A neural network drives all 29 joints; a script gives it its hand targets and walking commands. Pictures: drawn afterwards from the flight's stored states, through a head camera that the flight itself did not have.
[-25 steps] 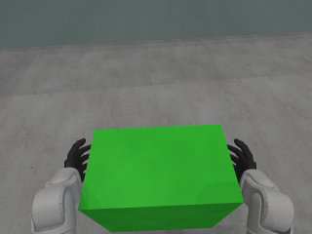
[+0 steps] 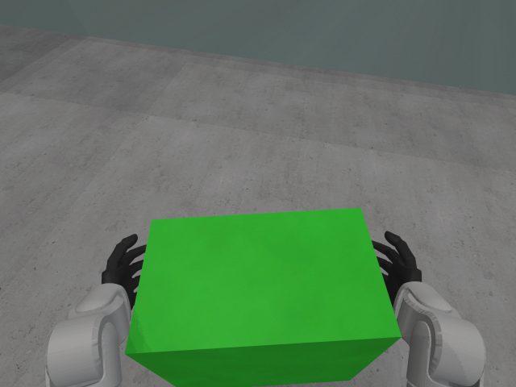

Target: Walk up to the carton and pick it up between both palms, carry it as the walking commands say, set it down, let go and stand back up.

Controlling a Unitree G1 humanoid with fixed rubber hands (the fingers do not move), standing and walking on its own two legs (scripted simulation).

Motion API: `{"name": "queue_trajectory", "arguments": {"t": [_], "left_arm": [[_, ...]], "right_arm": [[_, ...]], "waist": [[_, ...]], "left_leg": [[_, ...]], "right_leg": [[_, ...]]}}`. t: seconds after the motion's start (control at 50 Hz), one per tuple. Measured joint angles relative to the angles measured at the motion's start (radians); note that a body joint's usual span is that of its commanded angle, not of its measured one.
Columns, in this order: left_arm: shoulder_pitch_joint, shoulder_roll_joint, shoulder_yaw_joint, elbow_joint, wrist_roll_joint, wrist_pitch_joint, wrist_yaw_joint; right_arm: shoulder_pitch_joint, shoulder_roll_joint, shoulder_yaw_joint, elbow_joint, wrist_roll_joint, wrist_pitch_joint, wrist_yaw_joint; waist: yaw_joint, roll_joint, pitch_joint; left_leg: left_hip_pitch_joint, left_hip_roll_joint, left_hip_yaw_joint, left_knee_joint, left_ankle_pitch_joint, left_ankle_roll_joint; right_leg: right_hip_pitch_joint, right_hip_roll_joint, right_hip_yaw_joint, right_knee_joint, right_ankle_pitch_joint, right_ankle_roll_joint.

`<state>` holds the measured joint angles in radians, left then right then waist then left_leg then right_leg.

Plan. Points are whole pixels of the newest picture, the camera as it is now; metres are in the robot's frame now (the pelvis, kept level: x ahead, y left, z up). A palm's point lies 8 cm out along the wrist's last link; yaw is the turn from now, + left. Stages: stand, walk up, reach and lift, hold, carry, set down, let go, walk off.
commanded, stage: carry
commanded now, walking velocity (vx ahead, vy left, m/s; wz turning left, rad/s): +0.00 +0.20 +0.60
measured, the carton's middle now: (262, 309) +0.24 +0.00 +0.00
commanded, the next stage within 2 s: none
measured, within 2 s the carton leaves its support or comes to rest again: neither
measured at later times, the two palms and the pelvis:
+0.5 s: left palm out of the picture +0.11 +0.39 +0.08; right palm (254, 325) +0.19 +0.02 +0.09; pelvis -0.08 +0.15 -0.01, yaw +12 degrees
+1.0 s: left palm out of the picture +0.01 +0.44 +0.10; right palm out of the picture +0.10 +0.07 +0.10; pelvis -0.16 +0.19 +0.00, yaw +14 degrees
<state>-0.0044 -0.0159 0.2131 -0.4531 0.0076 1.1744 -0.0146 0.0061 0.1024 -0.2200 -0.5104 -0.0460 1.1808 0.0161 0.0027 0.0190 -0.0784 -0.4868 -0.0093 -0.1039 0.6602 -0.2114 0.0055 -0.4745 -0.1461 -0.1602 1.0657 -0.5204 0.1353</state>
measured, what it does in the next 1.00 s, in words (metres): steps to the left: right foot, then left foot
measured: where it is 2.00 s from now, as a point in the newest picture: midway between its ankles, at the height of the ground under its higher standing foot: outside the picture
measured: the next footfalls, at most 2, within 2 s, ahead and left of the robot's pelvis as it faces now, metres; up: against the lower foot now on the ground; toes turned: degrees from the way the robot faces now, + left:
right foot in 0.18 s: +0.03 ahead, -0.04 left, +0.00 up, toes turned -4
left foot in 0.48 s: -0.03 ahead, +0.31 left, +0.00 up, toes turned +12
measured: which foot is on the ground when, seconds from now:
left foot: down 0.00-0.18, up 0.20-0.46, down 0.48-0.92, up 0.94-1.00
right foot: up 0.00-0.16, down 0.18-0.48, up 0.50-0.86, down 0.88-1.00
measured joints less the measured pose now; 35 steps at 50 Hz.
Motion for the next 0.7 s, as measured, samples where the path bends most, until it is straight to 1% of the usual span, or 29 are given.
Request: {"name": "queue_trajectory", "arguments": {"t": [0.06,0.1,0.14,0.16,0.18,0.2,0.22,0.24,0.28,0.3,0.32,0.36,0.4,0.46,0.48,0.5,0.52,0.56,0.6,0.64,0.7], "left_arm": [[-0.014,-0.006,0.000,0.000,0.000,-0.011,0.004],[-0.018,-0.006,0.000,0.000,0.000,-0.015,0.004],[-0.016,-0.010,0.004,-0.001,0.000,-0.021,0.001],[-0.015,-0.014,0.008,-0.002,0.000,-0.024,-0.001],[-0.015,-0.018,0.010,-0.002,0.000,-0.027,-0.004],[-0.015,-0.025,0.016,-0.001,0.000,-0.029,-0.005],[-0.008,-0.036,0.023,-0.001,0.000,-0.030,-0.006],[0.003,-0.045,0.030,-0.001,0.000,-0.032,-0.008],[0.021,-0.053,0.036,-0.001,0.000,-0.037,-0.012],[0.022,-0.053,0.038,-0.001,0.000,-0.038,-0.014],[0.022,-0.053,0.038,-0.002,0.000,-0.038,-0.015],[0.022,-0.054,0.037,-0.002,0.000,-0.037,-0.015],[0.022,-0.054,0.037,-0.002,0.000,-0.036,-0.014],[0.022,-0.053,0.036,-0.006,0.000,-0.031,-0.014],[0.020,-0.051,0.033,-0.010,0.000,-0.030,-0.013],[0.015,-0.040,0.028,-0.009,-0.001,-0.025,-0.013],[0.017,-0.028,0.023,-0.009,-0.001,-0.020,-0.013],[0.024,-0.014,0.014,-0.010,0.000,-0.007,-0.010],[0.021,-0.012,0.011,-0.012,0.000,-0.005,-0.007],[0.007,-0.012,0.007,-0.013,0.000,-0.004,-0.003],[-0.021,-0.012,0.003,-0.013,0.000,-0.002,0.004]], "right_arm": [[0.000,0.000,-0.008,-0.001,0.000,-0.022,0.010],[0.000,0.001,-0.008,-0.001,0.000,-0.030,0.011],[0.000,0.001,-0.008,-0.006,0.000,-0.031,0.011],[0.000,0.001,-0.008,-0.010,0.000,-0.029,0.010],[0.000,0.001,-0.008,-0.016,0.000,-0.027,0.009],[0.001,0.001,-0.009,-0.018,0.000,-0.027,0.008],[0.005,0.001,-0.009,-0.017,0.000,-0.024,0.007],[0.005,0.001,-0.007,-0.017,0.000,-0.016,0.006],[0.005,0.001,-0.004,-0.018,0.000,-0.006,0.003],[0.005,0.000,-0.003,-0.019,0.000,-0.005,0.002],[0.005,0.000,-0.002,-0.019,0.000,-0.004,0.001],[0.005,0.000,-0.002,-0.020,0.000,-0.004,0.001],[0.005,0.000,-0.002,-0.021,0.000,-0.002,0.000],[0.005,-0.001,-0.002,-0.027,0.000,0.004,-0.001],[0.005,-0.001,-0.002,-0.031,0.000,0.005,-0.001],[0.005,-0.001,-0.001,-0.030,0.000,0.004,-0.001],[0.005,-0.001,0.005,-0.024,0.000,0.005,-0.002],[0.005,-0.001,0.010,-0.016,0.000,0.014,-0.005],[0.005,-0.001,0.010,-0.017,0.000,0.013,-0.005],[0.005,-0.001,0.003,-0.017,0.000,0.001,-0.001],[0.005,-0.001,-0.008,-0.017,0.000,-0.022,0.009]], "waist": [[0.000,0.000,0.000],[0.001,0.008,-0.005],[0.002,0.029,-0.007],[0.002,0.041,-0.008],[0.002,0.050,-0.007],[0.001,0.060,-0.003],[0.002,0.068,-0.002],[0.002,0.070,-0.002],[0.001,0.068,-0.003],[0.000,0.063,-0.003],[0.000,0.057,-0.003],[0.000,0.048,-0.004],[0.000,0.036,-0.004],[0.000,0.022,-0.005],[0.000,0.022,-0.006],[0.000,0.006,0.001],[0.000,-0.001,0.008],[0.000,0.008,0.008],[0.000,0.011,0.003],[0.000,0.008,0.000],[0.000,0.006,-0.001]], "left_leg": [[-0.002,-0.061,0.007,-0.042,0.043,0.031],[-0.006,-0.098,0.010,-0.071,0.072,0.049],[-0.008,-0.129,0.011,-0.112,0.111,0.063],[-0.009,-0.144,0.012,-0.130,0.130,0.065],[-0.016,-0.163,0.014,-0.130,0.132,0.056],[-0.036,-0.174,0.023,-0.079,0.075,0.031],[-0.071,-0.172,0.041,0.041,-0.017,0.010],[-0.105,-0.159,0.057,0.172,-0.069,0.004],[-0.143,-0.110,0.060,0.367,-0.090,0.003],[-0.146,-0.076,0.059,0.414,-0.091,0.003],[-0.138,-0.039,0.059,0.425,-0.092,0.003],[-0.104,0.024,0.059,0.382,-0.093,0.003],[-0.053,0.058,0.059,0.296,-0.096,0.003],[0.046,0.080,0.065,0.109,-0.101,0.003],[0.076,0.082,0.066,0.049,-0.109,-0.013],[0.074,0.067,0.068,0.053,-0.119,-0.033],[0.070,0.060,0.064,0.063,-0.119,-0.038],[0.070,0.063,0.047,0.051,-0.097,-0.030],[0.070,0.061,0.038,0.011,-0.064,-0.018],[0.070,0.051,0.038,-0.032,-0.029,-0.008],[0.069,0.029,0.045,-0.087,0.018,0.010]], "right_leg": [[0.000,0.042,0.001,0.000,0.000,0.000],[0.001,0.070,0.001,-0.037,-0.001,-0.001],[0.023,0.099,0.003,-0.169,-0.002,-0.011],[0.051,0.111,0.004,-0.277,0.006,-0.023],[0.083,0.111,0.005,-0.386,0.062,-0.057],[0.090,0.099,0.004,-0.420,0.181,-0.105],[0.094,0.086,0.000,-0.421,0.228,-0.139],[0.098,0.072,-0.001,-0.422,0.238,-0.152],[0.110,0.044,-0.001,-0.434,0.237,-0.146],[0.111,0.028,-0.002,-0.435,0.236,-0.137],[0.110,0.014,-0.004,-0.435,0.237,-0.125],[0.110,-0.012,-0.008,-0.436,0.243,-0.104],[0.110,-0.038,-0.009,-0.436,0.251,-0.083],[0.109,-0.068,-0.011,-0.428,0.259,-0.048],[0.101,-0.075,-0.011,-0.411,0.255,-0.040],[0.095,-0.088,-0.004,-0.386,0.227,-0.039],[0.089,-0.084,-0.004,-0.344,0.161,-0.038],[0.077,-0.037,-0.006,-0.254,0.087,-0.038],[0.061,0.008,-0.005,-0.175,0.081,-0.038],[0.053,0.039,-0.004,-0.124,0.080,-0.038],[0.052,0.071,-0.004,-0.116,0.080,-0.038]]}}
